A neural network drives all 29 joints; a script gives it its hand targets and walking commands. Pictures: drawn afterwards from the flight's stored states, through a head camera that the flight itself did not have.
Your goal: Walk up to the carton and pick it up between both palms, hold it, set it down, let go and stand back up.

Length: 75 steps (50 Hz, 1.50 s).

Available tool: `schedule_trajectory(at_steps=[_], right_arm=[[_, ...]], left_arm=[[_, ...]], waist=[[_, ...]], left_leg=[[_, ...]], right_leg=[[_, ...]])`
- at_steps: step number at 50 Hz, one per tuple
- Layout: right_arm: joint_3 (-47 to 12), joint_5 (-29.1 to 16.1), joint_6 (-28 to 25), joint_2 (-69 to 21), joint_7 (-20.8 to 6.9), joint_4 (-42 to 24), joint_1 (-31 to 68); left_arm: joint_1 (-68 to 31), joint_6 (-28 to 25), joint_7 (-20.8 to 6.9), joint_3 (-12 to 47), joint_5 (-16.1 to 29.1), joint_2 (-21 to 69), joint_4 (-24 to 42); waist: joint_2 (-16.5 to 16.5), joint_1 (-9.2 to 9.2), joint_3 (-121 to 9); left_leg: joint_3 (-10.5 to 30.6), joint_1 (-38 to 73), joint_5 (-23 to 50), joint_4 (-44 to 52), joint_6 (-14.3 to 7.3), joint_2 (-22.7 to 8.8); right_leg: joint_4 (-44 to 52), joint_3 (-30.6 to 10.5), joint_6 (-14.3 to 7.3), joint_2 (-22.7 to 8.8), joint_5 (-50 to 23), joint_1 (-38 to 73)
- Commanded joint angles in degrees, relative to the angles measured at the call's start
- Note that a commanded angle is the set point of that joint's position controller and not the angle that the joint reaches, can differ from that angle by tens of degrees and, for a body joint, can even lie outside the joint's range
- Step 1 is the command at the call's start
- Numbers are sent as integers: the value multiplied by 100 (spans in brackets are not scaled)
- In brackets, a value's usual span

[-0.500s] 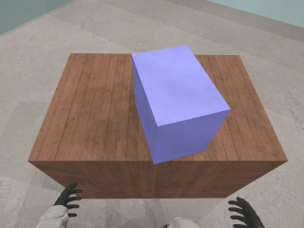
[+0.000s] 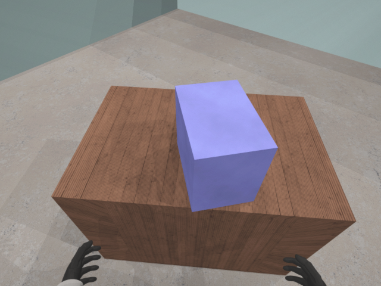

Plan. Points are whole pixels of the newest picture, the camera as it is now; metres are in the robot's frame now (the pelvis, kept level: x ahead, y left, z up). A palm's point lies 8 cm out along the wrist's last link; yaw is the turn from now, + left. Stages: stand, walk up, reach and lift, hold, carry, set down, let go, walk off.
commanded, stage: reach and lift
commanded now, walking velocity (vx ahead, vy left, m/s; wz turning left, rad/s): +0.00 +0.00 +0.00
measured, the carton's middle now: (215, 144) +0.50 -0.05 -0.03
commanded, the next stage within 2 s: none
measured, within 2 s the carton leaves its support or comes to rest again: neither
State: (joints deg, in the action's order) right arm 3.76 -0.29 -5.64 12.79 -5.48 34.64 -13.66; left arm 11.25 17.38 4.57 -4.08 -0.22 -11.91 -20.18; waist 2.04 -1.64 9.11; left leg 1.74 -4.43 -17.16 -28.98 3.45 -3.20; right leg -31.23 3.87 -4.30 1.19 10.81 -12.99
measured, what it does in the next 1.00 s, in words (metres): shifts its weight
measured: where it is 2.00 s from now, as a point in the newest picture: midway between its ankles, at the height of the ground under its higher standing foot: outside the picture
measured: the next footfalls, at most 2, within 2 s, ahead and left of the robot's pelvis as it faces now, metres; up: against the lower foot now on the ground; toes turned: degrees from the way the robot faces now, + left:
none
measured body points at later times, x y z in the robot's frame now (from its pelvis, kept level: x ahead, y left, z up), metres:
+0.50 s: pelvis +0.01 +0.00 +0.00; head -0.03 +0.01 +0.45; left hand +0.19 +0.20 -0.05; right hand +0.20 -0.25 -0.05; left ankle +0.00 +0.18 -0.73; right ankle +0.08 -0.07 -0.73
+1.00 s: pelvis +0.07 +0.01 +0.00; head +0.07 +0.02 +0.45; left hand +0.25 +0.17 -0.02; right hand +0.25 -0.25 -0.04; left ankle +0.00 +0.18 -0.73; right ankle +0.08 -0.07 -0.73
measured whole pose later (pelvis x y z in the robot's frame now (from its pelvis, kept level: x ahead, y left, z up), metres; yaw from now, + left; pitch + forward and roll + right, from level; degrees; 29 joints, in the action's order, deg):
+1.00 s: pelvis +0.07 +0.01 +0.00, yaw +1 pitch -1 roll +0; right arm -5.0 -18.2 -27.5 23.3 -13.6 43.9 -12.0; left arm 21.5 -7.0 14.9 6.1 -4.9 3.0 -12.5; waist 0.4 -1.9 0.0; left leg 1.3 -3.3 -20.5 -25.2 4.5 -4.6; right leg -29.0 2.6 -3.6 3.1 15.4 -12.1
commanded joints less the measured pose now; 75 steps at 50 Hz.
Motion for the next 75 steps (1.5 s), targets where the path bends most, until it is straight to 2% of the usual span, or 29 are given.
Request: schedule_trajectory(at_steps=[1, 2, 3, 7, 11, 13, 19, 26, 27, 28, 29, 31, 33, 36, 39, 40, 41, 44, 48, 50, 51, 58, 63, 65, 69, 71, 72, 73, 75], right_arm=[[705, 65, -117, 1339, -90, -875, 668], [622, -1, -117, 1369, -121, -828, 716], [552, -38, -115, 1566, -158, -703, 865], [557, -146, -239, 1759, -234, -673, 1097], [271, -238, -313, 1233, -321, -1425, 1135], [218, -337, -221, 1153, -350, -1419, 975], [150, -572, 36, 1286, -578, -906, 742], [405, -938, -571, 1434, -726, -897, 1030], [428, -977, -661, 1476, -736, -755, 991], [445, -997, -772, 1426, -714, -808, 1094], [423, -977, -800, 1526, -738, -699, 1172], [364, -1016, -985, 1549, -708, -653, 1100], [340, -1191, -1222, 1846, -712, -430, 910], [105, -1363, -1428, 1985, -834, -216, 1197], [-16, -1517, -1717, 2188, -836, 53, 874], [-22, -1536, -1788, 2330, -836, 84, 942], [-165, -1616, -1934, 2332, -851, 237, 858], [-460, -1775, -2358, 2299, -793, -41, 616], [-631, -2052, -2766, 2320, -805, 468, 515], [-596, -2197, -3016, 2320, -801, 357, 457], [-589, -2221, -3103, 2308, -790, 284, 616], [-669, -2365, -3240, 2141, -713, 805, 590], [-702, -2478, -3129, 2159, -637, 288, 1220], [-725, -2429, -3057, 2234, -589, 168, 1604], [-664, -2279, -2747, 2183, -526, -100, 2034], [-566, -2321, -2563, 2363, -541, 2, 2089], [-544, -2202, -2438, 2305, -536, 41, 2065], [-586, -2249, -2278, 2250, -536, 131, 2069], [-376, -2153, -2104, 2346, -564, -2, 2360]], left_arm=[[-974, -348, 198, 129, -111, -350, 957], [-979, -378, 191, 305, -115, -153, 835], [-1053, -415, 258, 148, -290, -185, 707], [-968, -576, 335, 14, -450, 11, 505], [-824, -804, 411, 178, 41, 65, 676], [-794, -809, 438, 232, 16, 137, 604], [-859, -864, 586, 414, -391, 509, 821], [-898, -1526, 853, 634, -388, 652, 1531], [-847, -1557, 929, 658, -453, 729, 1449], [-753, -1614, 886, 742, -331, 795, 1384], [-758, -1653, 951, 730, -346, 739, 1288], [-642, -1794, 991, 886, -280, 924, 1335], [-177, -1895, 1015, 869, -345, 977, 1484], [-289, -2053, 1127, 1064, -308, 1282, 1574], [374, -2119, 1118, 1055, -495, 1443, 1485], [317, -2184, 1101, 1026, -419, 1386, 1619], [518, -2285, 1078, 1147, -377, 1475, 1584], [826, -2628, 1052, 1030, -423, 1470, 1741], [986, -2951, 1057, 1096, -561, 1596, 1775], [971, -3127, 1095, 1145, -571, 1599, 2012], [726, -3234, 1077, 1237, -470, 1597, 2175], [670, -3278, 1078, 1280, -544, 1657, 2059], [167, -3072, 1130, 1181, -465, 1670, 2400], [-13, -2974, 1095, 1012, -511, 1569, 2273], [-350, -2657, 1100, 990, -398, 1625, 2074], [-518, -2389, 1157, 1091, -459, 1783, 2261], [-614, -2289, 1161, 1057, -453, 1825, 2058], [-720, -2162, 1154, 1039, -486, 1877, 2024], [-1105, -1978, 1185, 1050, -395, 1884, 2113]], waist=[[-323, 182, -825], [-476, 297, -680], [-787, 138, -869], [-394, 48, -801], [1499, -54, -614], [1382, -3, -325], [243, 74, -48], [-28, 26, -926], [-270, 2, -967], [114, 83, -963], [86, 9, -1041], [210, 107, -1042], [62, -10, -1327], [159, -38, -1306], [65, 69, -1390], [430, 39, -1386], [432, 67, -1275], [798, -73, -1495], [564, -122, -1406], [303, -206, -1520], [509, -34, -1448], [82, 36, -1491], [214, 2, -1908], [571, -64, -1878], [798, -137, -1971], [611, -124, -1835], [811, -91, -1646], [587, -100, -1727], [753, 32, -1872]], left_leg=[[-553, -2495, -1549, 1125, -444, 9], [-455, -2984, -1949, 1366, -603, -158], [-452, -3704, -2174, 1455, -703, -292], [-507, -4157, -1921, 1325, -815, -236], [-617, -1528, -653, 365, -386, 476], [-585, -1099, -519, 454, -332, 573], [-432, -1591, -1034, 1062, -288, 358], [-363, -1333, -704, 889, -123, 350], [-347, -1348, -774, 915, -100, 340], [-328, -1360, -768, 867, -121, 342], [-364, -1410, -885, 794, -115, 313], [-381, -1326, -574, 866, -119, 295], [-352, -1132, -163, 1007, -120, 168], [-196, -1145, -121, 968, -106, 49], [-255, -694, 1046, 815, -72, 155], [-232, -569, 1233, 880, -71, 137], [-228, -547, 1571, 784, -99, 174], [-207, -887, 2258, 665, -97, 319], [-189, -979, 2643, 590, -31, 278], [-195, -1168, 2441, 541, -11, 349], [-213, -1124, 2289, 530, -50, 321], [-305, -1257, 1940, 481, -44, 405], [-311, -1331, 1949, 473, -99, 476], [-325, -1512, 1762, 471, -165, 479], [-331, -1575, 1428, 625, -209, 424], [-321, -1228, 1463, 699, -195, 403], [-346, -1229, 1247, 695, -230, 389], [-386, -1054, 1366, 759, -209, 359], [-328, -987, 1111, 781, -247, 318]], right_leg=[[667, -468, 353, -143, 1623, 1688], [438, -391, 389, 9, 1323, 2125], [76, -347, 399, 129, 1058, 2804], [-44, -532, 454, 119, 1075, 3046], [1394, -1256, 321, -669, 3200, 155], [1665, -1293, 303, -733, 3229, -97], [1525, -997, 235, -437, 2506, 557], [1333, -1036, 201, -511, 1897, 708], [1191, -922, 189, -473, 1701, 677], [1234, -967, 253, -467, 1842, 723], [1242, -975, 233, -449, 2117, 585], [1190, -865, 273, -395, 1610, 603], [981, -560, 239, -251, 507, 843], [855, -480, 168, -163, 205, 678], [792, -338, 184, 32, -1014, 865], [856, -251, 179, 95, -1132, 743], [730, -194, 205, 166, -1526, 626], [516, -352, 302, 179, -2947, 1262], [378, -426, 274, 114, -3603, 1454], [350, -481, 254, 36, -3559, 1632], [334, -439, 289, 78, -3525, 1530], [323, -539, 294, -55, -3288, 1608], [296, -582, 402, -6, -3377, 1723], [305, -647, 444, -71, -3440, 1825], [500, -663, 418, -103, -2698, 1785], [657, -576, 340, 24, -2332, 1575], [809, -668, 331, -58, -1784, 1482], [863, -572, 301, 12, -1659, 1413], [972, -594, 229, 5, -1288, 1232]])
